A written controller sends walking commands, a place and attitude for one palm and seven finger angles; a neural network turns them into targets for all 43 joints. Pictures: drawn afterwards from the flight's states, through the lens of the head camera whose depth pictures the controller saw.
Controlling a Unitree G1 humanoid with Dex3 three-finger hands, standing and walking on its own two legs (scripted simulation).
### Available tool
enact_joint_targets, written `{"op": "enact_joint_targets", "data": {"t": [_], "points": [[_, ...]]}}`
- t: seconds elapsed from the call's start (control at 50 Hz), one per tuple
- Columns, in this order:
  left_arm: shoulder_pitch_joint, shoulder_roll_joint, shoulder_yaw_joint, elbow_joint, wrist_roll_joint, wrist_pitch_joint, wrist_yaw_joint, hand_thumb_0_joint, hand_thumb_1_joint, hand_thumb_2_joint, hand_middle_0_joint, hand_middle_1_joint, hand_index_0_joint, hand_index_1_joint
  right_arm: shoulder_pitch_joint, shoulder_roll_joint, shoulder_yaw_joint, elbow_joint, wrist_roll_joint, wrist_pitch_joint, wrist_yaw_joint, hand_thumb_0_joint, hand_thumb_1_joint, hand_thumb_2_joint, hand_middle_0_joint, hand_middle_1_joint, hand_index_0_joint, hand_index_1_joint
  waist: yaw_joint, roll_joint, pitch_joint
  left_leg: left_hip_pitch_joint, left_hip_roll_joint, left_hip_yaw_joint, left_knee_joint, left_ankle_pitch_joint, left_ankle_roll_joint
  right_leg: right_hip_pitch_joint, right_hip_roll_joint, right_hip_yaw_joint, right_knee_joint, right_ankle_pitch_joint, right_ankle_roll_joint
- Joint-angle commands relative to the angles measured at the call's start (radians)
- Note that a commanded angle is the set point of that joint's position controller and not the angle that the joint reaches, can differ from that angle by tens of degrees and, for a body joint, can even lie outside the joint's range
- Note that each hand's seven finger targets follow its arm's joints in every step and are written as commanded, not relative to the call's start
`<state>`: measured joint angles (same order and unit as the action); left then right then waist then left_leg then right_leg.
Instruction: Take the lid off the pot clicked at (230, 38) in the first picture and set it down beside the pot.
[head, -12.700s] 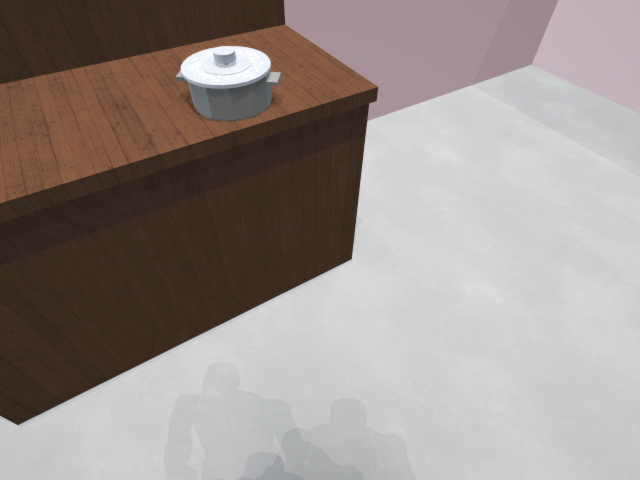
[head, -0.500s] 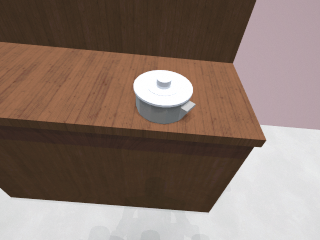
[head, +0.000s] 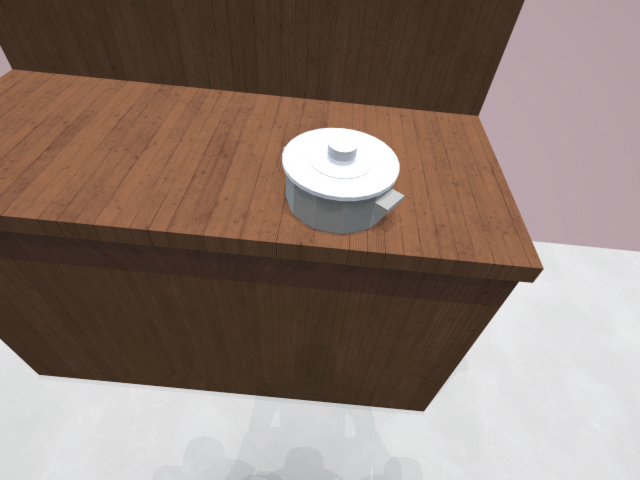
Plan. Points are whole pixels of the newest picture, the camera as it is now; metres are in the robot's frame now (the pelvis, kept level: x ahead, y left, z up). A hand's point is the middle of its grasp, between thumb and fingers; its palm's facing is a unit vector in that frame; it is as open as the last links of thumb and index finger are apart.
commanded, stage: look again from close up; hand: left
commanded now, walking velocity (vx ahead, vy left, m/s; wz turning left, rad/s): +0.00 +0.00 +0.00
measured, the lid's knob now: (342, 148) +0.61 +0.01 +0.10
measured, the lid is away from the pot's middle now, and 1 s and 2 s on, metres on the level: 0.00 0.00 0.00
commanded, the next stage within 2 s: shuffle to correct the standing spot in 1.80 s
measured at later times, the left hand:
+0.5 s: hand out of the picture -0.06 +0.14 -0.18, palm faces +0.07 -0.99 -0.13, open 7.4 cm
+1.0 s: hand out of the picture -0.04 +0.13 -0.18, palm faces +0.06 -0.99 -0.13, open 7.4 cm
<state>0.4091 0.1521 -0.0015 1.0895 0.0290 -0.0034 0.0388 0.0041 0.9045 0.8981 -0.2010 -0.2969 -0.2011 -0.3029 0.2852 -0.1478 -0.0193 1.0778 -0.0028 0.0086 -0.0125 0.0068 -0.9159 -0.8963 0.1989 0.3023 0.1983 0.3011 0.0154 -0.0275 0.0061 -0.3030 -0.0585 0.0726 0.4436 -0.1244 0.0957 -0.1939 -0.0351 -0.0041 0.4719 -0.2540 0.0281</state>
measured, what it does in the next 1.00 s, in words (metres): stands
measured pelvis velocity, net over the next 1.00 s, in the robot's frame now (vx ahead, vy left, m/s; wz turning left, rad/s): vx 0.01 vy -0.01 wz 0.00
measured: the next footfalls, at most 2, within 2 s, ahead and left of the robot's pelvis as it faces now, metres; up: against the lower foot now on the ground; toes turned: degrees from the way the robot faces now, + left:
none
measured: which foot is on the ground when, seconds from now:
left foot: down 0.00-1.00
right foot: down 0.00-1.00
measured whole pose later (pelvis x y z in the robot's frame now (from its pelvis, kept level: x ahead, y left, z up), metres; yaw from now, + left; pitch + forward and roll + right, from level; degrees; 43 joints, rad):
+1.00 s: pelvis +0.01 -0.01 +0.00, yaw +0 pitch +0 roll -1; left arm 0.41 0.11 0.01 1.10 0.02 -0.02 0.04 0.00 0.90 0.90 -0.20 -0.30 -0.20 -0.30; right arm 0.32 -0.12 -0.02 1.10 -0.01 0.00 -0.02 0.01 -0.92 -0.90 0.20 0.30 0.20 0.30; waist 0.01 -0.02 0.00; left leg -0.31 -0.05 0.06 0.44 -0.13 0.08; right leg -0.21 -0.02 0.00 0.47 -0.27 0.02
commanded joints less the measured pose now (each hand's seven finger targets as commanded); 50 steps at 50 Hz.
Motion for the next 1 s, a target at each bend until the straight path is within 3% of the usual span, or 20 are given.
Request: {"op": "enact_joint_targets", "data": {"t": [0.0,0.06,0.14,0.26,0.38,0.48,0.54,0.6,0.74,0.86,0.9,0.96,0.98], "points": [[0.118,0.063,0.011,-0.013,-0.001,-0.007,0.003,0.000,0.900,0.900,-0.200,-0.300,-0.200,-0.300,0.017,-0.117,-0.026,-0.046,-0.001,-0.016,-0.009,0.000,-0.900,-0.900,0.200,0.300,0.200,0.300,0.004,0.030,0.087,-0.030,0.168,-0.232,-0.209,-0.403,-0.045,-0.081,-0.029,0.039,-0.076,-0.104,-0.055],[0.109,0.061,0.010,-0.012,-0.003,-0.009,0.004,0.000,0.900,0.900,-0.200,-0.300,-0.200,-0.300,0.032,-0.104,-0.025,-0.039,-0.003,-0.013,-0.008,0.000,-0.900,-0.900,0.200,0.300,0.200,0.300,-0.006,0.018,0.097,-0.007,0.154,-0.219,-0.188,-0.377,-0.052,-0.126,-0.036,0.063,-0.099,-0.149,-0.060],[0.123,0.057,0.014,-0.010,-0.002,-0.006,0.002,0.000,0.900,0.900,-0.200,-0.300,-0.200,-0.300,0.035,-0.096,-0.027,-0.036,-0.004,-0.010,-0.009,0.000,-0.900,-0.900,0.200,0.300,0.200,0.300,-0.001,0.028,0.107,-0.037,0.150,-0.216,-0.186,-0.411,-0.053,-0.133,-0.034,0.065,-0.103,-0.185,-0.059],[0.118,0.047,0.013,-0.009,-0.006,-0.012,-0.001,0.000,0.900,0.900,-0.200,-0.300,-0.200,-0.300,0.054,-0.081,-0.024,-0.032,-0.003,-0.015,-0.011,0.000,-0.900,-0.900,0.200,0.300,0.200,0.300,-0.010,0.029,0.078,0.012,0.147,-0.207,-0.156,-0.348,-0.056,-0.157,-0.040,0.075,-0.101,-0.165,-0.062],[0.147,0.035,0.020,-0.003,0.001,-0.002,-0.002,0.000,0.900,0.900,-0.200,-0.300,-0.200,-0.300,0.052,-0.084,-0.030,-0.033,-0.004,-0.011,-0.014,0.000,-0.900,-0.900,0.200,0.300,0.200,0.300,0.009,0.057,0.108,-0.080,0.165,-0.241,-0.222,-0.468,-0.048,-0.107,-0.010,0.035,-0.058,-0.164,-0.055],[0.125,0.033,0.016,-0.007,-0.005,-0.015,-0.002,0.000,0.900,0.900,-0.200,-0.300,-0.200,-0.300,0.069,-0.060,-0.024,-0.029,-0.001,-0.018,-0.014,0.000,-0.900,-0.900,0.200,0.300,0.200,0.300,-0.003,-0.013,0.089,-0.014,0.140,-0.205,-0.153,-0.334,-0.054,-0.136,-0.041,0.085,-0.111,-0.157,-0.066],[0.103,0.033,0.015,-0.013,-0.008,-0.013,0.000,0.000,0.900,0.900,-0.200,-0.300,-0.200,-0.300,0.078,-0.061,-0.023,-0.023,-0.004,-0.013,-0.013,0.000,-0.900,-0.900,0.200,0.300,0.200,0.300,-0.015,-0.002,0.107,0.018,0.137,-0.200,-0.139,-0.321,-0.059,-0.193,-0.046,0.091,-0.130,-0.207,-0.067],[0.113,0.033,0.019,-0.013,-0.005,-0.010,0.000,0.000,0.900,0.900,-0.200,-0.300,-0.200,-0.300,0.082,-0.060,-0.024,-0.022,-0.004,-0.012,-0.013,0.000,-0.900,-0.900,0.200,0.300,0.200,0.300,-0.010,0.023,0.116,-0.015,0.140,-0.211,-0.159,-0.362,-0.056,-0.174,-0.037,0.082,-0.121,-0.208,-0.064],[0.131,0.023,0.019,-0.006,-0.005,-0.012,-0.002,0.000,0.900,0.900,-0.200,-0.300,-0.200,-0.300,0.079,-0.064,-0.024,-0.023,-0.005,-0.018,-0.015,0.000,-0.900,-0.900,0.200,0.300,0.200,0.300,-0.001,0.063,0.098,-0.025,0.155,-0.231,-0.189,-0.376,-0.050,-0.134,-0.025,0.060,-0.084,-0.136,-0.063],[0.124,0.017,0.016,-0.005,-0.008,-0.020,-0.001,0.000,0.900,0.900,-0.200,-0.300,-0.200,-0.300,0.084,-0.059,-0.021,-0.019,-0.003,-0.027,-0.017,0.000,-0.900,-0.900,0.200,0.300,0.200,0.300,-0.004,0.029,0.061,0.026,0.156,-0.222,-0.168,-0.288,-0.048,-0.115,-0.037,0.065,-0.092,-0.070,-0.066],[0.113,0.017,0.016,-0.006,-0.006,-0.017,-0.001,0.000,0.900,0.900,-0.200,-0.300,-0.200,-0.300,0.082,-0.059,-0.021,-0.017,-0.002,-0.025,-0.017,0.000,-0.900,-0.900,0.200,0.300,0.200,0.300,-0.005,0.025,0.094,0.009,0.155,-0.220,-0.174,-0.309,-0.049,-0.128,-0.034,0.067,-0.098,-0.093,-0.064],[0.110,0.019,0.015,-0.004,-0.009,-0.020,-0.001,0.000,0.900,0.900,-0.200,-0.300,-0.200,-0.300,0.084,-0.055,-0.018,-0.012,-0.002,-0.026,-0.017,0.000,-0.900,-0.900,0.200,0.300,0.200,0.300,-0.008,0.034,0.085,0.028,0.151,-0.214,-0.166,-0.279,-0.050,-0.127,-0.039,0.071,-0.104,-0.079,-0.066],[0.110,0.024,0.016,-0.005,-0.008,-0.020,-0.002,0.000,0.900,0.900,-0.200,-0.300,-0.200,-0.300,0.084,-0.053,-0.019,-0.014,0.000,-0.026,-0.017,0.000,-0.900,-0.900,0.200,0.300,0.200,0.300,-0.006,0.013,0.087,0.026,0.151,-0.209,-0.163,-0.275,-0.050,-0.121,-0.038,0.068,-0.109,-0.079,-0.064]]}}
